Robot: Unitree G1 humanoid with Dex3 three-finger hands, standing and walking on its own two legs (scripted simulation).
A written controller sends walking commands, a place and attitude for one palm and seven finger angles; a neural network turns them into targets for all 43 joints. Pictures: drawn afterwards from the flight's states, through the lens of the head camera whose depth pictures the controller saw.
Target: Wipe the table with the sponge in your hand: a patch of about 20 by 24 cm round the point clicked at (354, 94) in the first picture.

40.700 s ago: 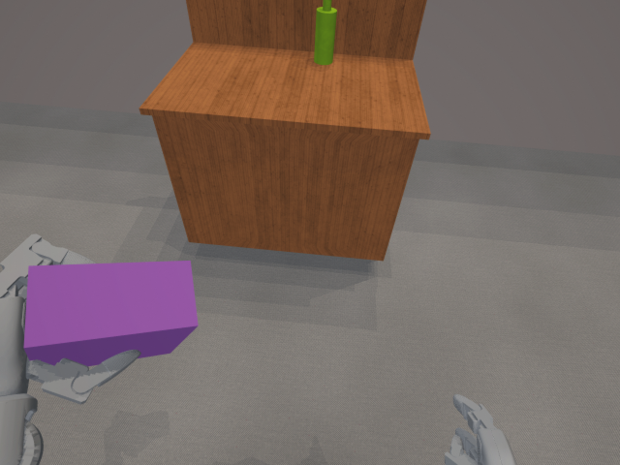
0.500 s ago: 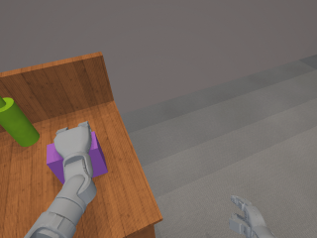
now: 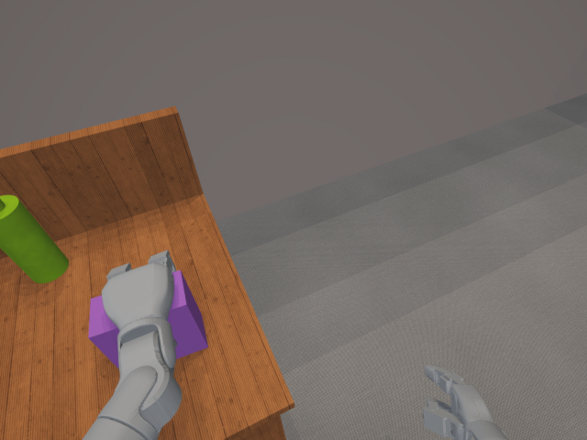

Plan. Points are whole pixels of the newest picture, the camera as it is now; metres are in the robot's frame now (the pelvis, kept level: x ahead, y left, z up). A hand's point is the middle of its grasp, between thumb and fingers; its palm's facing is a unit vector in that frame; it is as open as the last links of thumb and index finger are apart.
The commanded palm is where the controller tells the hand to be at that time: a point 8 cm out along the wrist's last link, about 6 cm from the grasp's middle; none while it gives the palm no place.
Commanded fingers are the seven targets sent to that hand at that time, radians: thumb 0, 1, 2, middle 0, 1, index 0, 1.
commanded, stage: wipe back along the third lane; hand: left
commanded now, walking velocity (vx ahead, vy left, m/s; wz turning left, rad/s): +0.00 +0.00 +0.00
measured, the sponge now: (158, 331) +0.27 +0.25 -0.03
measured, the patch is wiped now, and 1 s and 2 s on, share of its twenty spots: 1.00 1.00 1.00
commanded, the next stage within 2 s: slide back across to the middle lane in 1.28 s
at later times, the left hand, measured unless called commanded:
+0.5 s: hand (166, 343) +0.23 +0.21 +0.03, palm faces +0.02 -0.07 -1.00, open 10.7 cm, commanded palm +0.19 +0.19 +0.05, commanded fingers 0.00 0.10 1.30 -1.20 -1.60 -1.20 -1.60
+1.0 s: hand (167, 343) +0.23 +0.21 +0.02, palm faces +0.01 -0.08 -1.00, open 10.7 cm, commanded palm +0.19 +0.20 +0.05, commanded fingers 0.00 0.10 1.30 -1.20 -1.60 -1.20 -1.60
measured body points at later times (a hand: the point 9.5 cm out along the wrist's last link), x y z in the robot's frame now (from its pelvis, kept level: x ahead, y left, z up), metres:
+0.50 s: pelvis -0.02 -0.04 +0.00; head -0.04 -0.07 +0.45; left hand +0.23 +0.21 +0.08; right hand +0.21 -0.25 -0.08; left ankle -0.05 +0.10 -0.73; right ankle -0.04 -0.14 -0.73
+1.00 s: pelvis -0.02 -0.04 +0.00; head -0.04 -0.08 +0.45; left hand +0.23 +0.21 +0.08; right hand +0.19 -0.27 -0.10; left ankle -0.05 +0.10 -0.73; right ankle -0.04 -0.14 -0.73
